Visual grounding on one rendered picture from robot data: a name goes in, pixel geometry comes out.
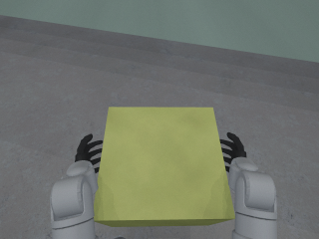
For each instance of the right robot forearm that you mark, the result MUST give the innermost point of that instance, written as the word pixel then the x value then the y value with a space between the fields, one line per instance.
pixel 255 201

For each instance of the carton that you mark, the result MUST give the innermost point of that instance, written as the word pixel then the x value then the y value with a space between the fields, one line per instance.
pixel 162 166

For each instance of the robot right hand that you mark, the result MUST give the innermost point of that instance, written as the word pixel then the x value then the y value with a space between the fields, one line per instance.
pixel 236 146

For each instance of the robot left hand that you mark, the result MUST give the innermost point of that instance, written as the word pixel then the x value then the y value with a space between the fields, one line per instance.
pixel 83 151

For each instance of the left robot forearm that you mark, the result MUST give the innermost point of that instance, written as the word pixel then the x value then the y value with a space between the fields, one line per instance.
pixel 71 203

